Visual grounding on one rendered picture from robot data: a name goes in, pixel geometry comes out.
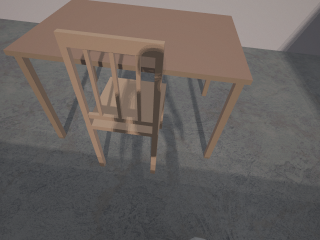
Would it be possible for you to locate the table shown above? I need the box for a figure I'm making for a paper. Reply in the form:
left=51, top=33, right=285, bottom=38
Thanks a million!
left=3, top=0, right=253, bottom=159

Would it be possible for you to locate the chair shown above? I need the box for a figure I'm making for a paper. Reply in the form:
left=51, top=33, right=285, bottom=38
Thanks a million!
left=53, top=28, right=167, bottom=174

